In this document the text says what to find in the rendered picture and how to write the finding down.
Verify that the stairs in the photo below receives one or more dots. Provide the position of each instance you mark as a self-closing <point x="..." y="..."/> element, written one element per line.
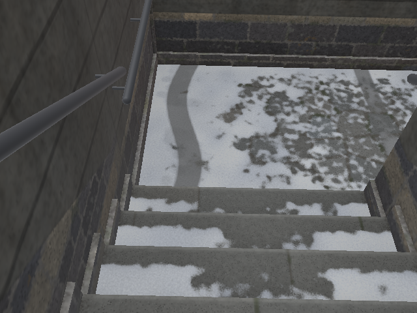
<point x="190" y="249"/>

